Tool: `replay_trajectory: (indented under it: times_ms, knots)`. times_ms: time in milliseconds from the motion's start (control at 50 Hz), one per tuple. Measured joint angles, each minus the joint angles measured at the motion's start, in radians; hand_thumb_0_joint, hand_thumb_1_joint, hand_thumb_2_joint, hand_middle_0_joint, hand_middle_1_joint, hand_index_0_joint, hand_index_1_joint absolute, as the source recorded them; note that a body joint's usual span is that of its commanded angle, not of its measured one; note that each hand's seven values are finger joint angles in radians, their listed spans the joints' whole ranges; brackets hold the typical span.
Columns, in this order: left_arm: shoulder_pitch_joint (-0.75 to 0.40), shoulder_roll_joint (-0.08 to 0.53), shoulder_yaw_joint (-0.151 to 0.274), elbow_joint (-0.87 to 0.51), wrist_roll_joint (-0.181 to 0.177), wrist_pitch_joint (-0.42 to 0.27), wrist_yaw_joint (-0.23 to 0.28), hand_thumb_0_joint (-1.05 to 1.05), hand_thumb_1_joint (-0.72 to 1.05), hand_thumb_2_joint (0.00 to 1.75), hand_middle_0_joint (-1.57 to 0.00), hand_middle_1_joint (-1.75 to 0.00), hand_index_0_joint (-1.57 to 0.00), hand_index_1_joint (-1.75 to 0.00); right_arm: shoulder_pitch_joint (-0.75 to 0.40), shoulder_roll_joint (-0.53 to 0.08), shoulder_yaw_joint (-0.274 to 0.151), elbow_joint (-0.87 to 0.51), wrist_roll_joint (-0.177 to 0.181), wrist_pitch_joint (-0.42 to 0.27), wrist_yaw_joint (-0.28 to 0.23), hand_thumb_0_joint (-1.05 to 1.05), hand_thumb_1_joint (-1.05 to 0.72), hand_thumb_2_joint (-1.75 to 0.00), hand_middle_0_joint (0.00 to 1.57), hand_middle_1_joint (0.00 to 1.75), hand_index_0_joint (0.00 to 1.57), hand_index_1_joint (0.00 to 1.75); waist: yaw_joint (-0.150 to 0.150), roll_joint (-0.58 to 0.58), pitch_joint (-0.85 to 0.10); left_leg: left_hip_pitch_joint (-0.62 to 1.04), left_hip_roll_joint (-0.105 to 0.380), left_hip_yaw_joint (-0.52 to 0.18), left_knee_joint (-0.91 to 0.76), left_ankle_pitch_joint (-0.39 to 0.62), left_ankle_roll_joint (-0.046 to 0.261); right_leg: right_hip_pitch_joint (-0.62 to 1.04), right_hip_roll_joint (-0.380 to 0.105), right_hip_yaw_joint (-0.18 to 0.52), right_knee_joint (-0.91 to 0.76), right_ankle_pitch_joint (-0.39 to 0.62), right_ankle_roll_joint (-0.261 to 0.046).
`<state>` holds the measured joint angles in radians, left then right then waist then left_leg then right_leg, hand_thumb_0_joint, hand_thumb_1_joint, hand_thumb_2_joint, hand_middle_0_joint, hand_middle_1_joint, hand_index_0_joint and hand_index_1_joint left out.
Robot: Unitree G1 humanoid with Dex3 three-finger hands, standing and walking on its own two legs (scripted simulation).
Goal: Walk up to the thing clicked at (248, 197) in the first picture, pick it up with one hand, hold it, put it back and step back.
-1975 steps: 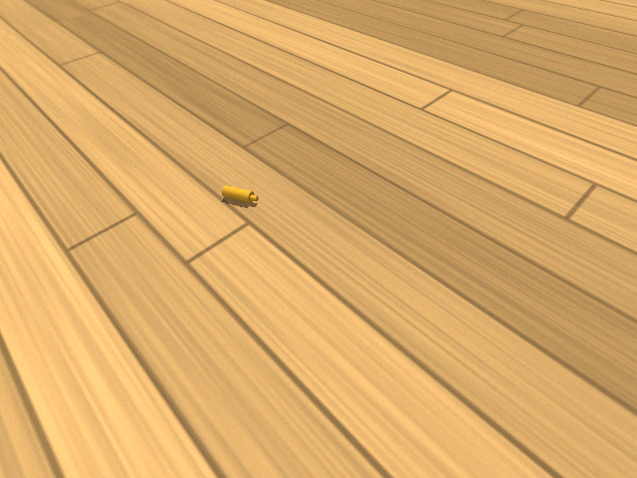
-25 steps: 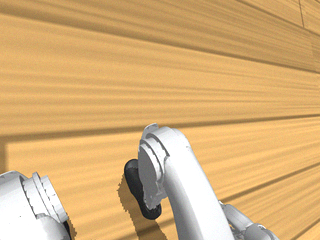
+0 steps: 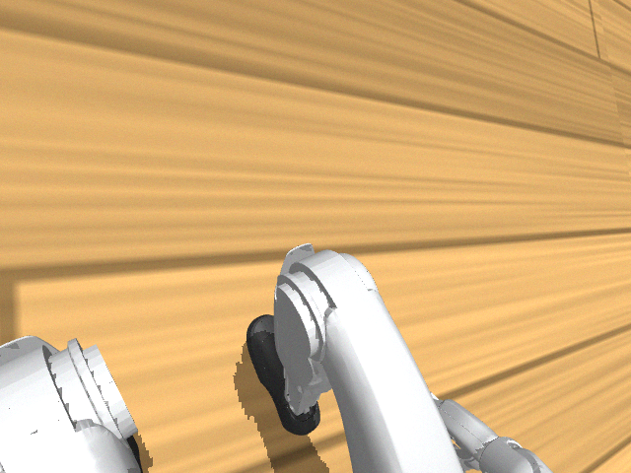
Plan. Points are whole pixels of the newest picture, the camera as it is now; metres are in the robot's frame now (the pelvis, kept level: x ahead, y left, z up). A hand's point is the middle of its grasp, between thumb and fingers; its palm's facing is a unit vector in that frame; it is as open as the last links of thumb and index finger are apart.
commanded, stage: close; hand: left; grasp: from above
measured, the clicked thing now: out of the picture +0.44 +0.38 -0.27
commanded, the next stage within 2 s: settle in 0.04 s
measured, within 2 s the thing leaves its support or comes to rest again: leaves its support in 0.40 s
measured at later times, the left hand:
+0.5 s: hand out of the picture +0.43 +0.39 -0.23, palm faces -0.38 -0.20 -0.90, open 8.5 cm
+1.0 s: hand out of the picture +0.42 +0.40 -0.15, palm faces -0.43 -0.17 -0.89, open 8.5 cm
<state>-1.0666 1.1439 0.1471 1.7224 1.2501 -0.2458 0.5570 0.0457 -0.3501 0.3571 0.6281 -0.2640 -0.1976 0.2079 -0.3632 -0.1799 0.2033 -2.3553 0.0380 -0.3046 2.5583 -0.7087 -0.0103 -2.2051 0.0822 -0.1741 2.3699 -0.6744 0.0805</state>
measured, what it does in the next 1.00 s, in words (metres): stands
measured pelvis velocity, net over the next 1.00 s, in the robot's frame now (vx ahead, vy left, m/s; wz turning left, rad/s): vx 0.00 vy -0.01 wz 0.08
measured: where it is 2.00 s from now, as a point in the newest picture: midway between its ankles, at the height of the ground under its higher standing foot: (216, 439)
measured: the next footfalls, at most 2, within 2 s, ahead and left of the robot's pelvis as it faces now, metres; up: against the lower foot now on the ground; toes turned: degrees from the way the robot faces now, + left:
none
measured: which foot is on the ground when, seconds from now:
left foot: down 0.00-1.00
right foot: down 0.00-1.00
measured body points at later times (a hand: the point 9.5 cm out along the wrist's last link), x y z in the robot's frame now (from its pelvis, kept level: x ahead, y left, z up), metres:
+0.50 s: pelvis +0.00 +0.00 +0.00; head +0.27 +0.15 +0.33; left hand +0.45 +0.39 -0.18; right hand +0.09 -0.25 -0.06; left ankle +0.06 +0.13 -0.27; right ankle +0.12 -0.12 -0.27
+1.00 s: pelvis +0.00 -0.01 +0.02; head +0.24 +0.12 +0.38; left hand +0.44 +0.41 -0.09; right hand +0.11 -0.26 -0.07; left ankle +0.06 +0.13 -0.27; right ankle +0.12 -0.12 -0.27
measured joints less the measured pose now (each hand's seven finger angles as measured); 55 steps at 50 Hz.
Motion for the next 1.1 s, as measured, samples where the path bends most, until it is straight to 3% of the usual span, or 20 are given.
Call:
replay_trajectory:
  times_ms: [320,500,700,860,1100]
  knots:
    - [0.004,-0.003,0.007,-0.026,-0.007,0.006,-0.018,0.00,0.23,0.31,-0.75,-0.52,-0.81,-0.46,0.010,-0.001,-0.004,0.000,0.000,0.005,-0.003,0.00,-0.90,-0.89,0.20,0.30,0.20,0.30,0.003,0.002,0.002,0.000,0.000,-0.001,-0.002,-0.001,-0.005,-0.003,-0.001,-0.001,0.000,0.001,-0.002]
    - [0.036,-0.058,0.017,-0.129,-0.015,0.036,-0.051,0.01,0.22,0.28,-0.78,-0.48,-0.84,-0.41,0.021,0.005,-0.038,0.006,0.015,0.016,0.002,0.00,-0.90,-0.89,0.20,0.30,0.20,0.30,0.024,0.025,-0.043,-0.009,-0.004,0.005,-0.013,0.003,-0.007,-0.013,-0.007,0.002,-0.004,-0.001,-0.008]
    - [0.062,-0.145,-0.014,-0.243,-0.056,0.092,-0.157,0.01,0.23,0.24,-0.80,-0.42,-0.86,-0.36,0.034,0.021,-0.112,0.009,0.062,0.053,0.009,0.00,-0.90,-0.89,0.20,0.30,0.20,0.30,0.064,0.088,-0.124,-0.022,-0.009,0.044,-0.046,0.017,0.002,-0.026,-0.024,0.029,-0.014,-0.008,-0.014]
    - [0.077,-0.200,-0.038,-0.318,-0.068,0.094,-0.268,0.01,0.23,0.23,-0.82,-0.39,-0.88,-0.33,0.056,0.030,-0.160,-0.001,0.110,0.104,-0.002,0.00,-0.90,-0.89,0.20,0.30,0.20,0.30,0.096,0.128,-0.159,-0.014,-0.013,0.078,-0.083,0.032,0.008,-0.022,-0.038,0.053,-0.028,-0.010,-0.016]
    - [0.084,-0.234,-0.028,-0.390,-0.054,0.067,-0.330,0.00,0.22,0.25,-0.82,-0.40,-0.88,-0.35,0.086,0.036,-0.200,-0.001,0.137,0.180,-0.047,0.00,-0.90,-0.89,0.20,0.30,0.20,0.30,0.115,0.151,-0.184,-0.003,-0.018,0.104,-0.130,0.054,0.004,-0.021,-0.050,0.070,-0.052,0.000,-0.022]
